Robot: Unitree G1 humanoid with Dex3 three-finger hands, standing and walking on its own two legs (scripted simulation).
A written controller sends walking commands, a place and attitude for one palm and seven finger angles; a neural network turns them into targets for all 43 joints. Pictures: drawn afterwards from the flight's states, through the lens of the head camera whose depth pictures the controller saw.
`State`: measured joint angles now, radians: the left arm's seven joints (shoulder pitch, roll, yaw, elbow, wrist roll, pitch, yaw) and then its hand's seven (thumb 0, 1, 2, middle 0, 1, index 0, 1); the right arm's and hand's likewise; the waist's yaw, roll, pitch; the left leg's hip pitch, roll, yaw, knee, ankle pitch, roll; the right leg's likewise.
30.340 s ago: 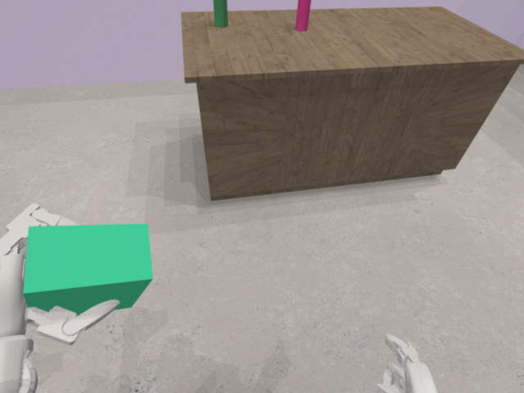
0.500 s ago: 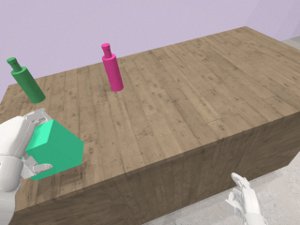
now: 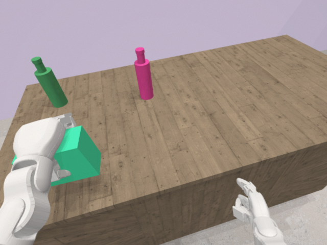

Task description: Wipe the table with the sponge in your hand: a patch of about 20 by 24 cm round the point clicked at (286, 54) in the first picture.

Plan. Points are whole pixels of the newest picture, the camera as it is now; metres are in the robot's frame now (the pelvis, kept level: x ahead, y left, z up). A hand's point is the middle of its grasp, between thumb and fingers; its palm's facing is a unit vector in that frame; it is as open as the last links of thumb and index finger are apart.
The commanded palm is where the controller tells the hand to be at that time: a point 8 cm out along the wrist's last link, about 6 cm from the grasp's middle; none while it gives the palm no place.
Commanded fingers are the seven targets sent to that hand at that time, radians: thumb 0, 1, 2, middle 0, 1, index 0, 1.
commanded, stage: turn the palm down, sponge in hand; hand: left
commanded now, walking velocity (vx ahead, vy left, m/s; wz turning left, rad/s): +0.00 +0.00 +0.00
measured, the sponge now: (66, 161) +0.24 +0.29 +0.10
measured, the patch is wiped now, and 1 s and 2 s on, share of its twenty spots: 0.00 0.00 0.00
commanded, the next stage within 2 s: move the sponge above the wiping area in 0.36 s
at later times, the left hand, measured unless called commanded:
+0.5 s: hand (63, 149) +0.24 +0.27 +0.15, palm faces +0.12 -0.06 -0.99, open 10.7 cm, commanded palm +0.19 +0.27 +0.22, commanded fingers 0.00 0.10 1.30 -1.20 -1.60 -1.20 -1.60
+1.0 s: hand (64, 151) +0.24 +0.28 +0.13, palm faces +0.05 -0.05 -1.00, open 10.7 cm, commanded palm +0.21 +0.27 +0.20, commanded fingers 0.00 0.10 1.30 -1.20 -1.60 -1.20 -1.60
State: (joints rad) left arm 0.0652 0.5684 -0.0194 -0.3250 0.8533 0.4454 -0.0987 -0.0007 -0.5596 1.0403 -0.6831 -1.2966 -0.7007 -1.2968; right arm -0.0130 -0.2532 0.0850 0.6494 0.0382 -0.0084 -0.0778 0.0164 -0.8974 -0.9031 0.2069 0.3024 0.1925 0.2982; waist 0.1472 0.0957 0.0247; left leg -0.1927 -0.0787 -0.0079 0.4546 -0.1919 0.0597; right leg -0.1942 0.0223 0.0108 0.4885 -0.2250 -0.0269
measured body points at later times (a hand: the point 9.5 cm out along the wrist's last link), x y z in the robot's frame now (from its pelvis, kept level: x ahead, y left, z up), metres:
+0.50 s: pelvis +0.00 -0.02 +0.00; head -0.01 -0.07 +0.45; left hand +0.22 +0.27 +0.21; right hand +0.27 -0.19 -0.07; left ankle +0.04 +0.08 -0.74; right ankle +0.03 -0.11 -0.74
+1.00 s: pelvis +0.01 -0.04 +0.00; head +0.00 -0.08 +0.45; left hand +0.24 +0.28 +0.18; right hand +0.26 -0.24 -0.08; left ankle +0.04 +0.08 -0.74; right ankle +0.03 -0.11 -0.74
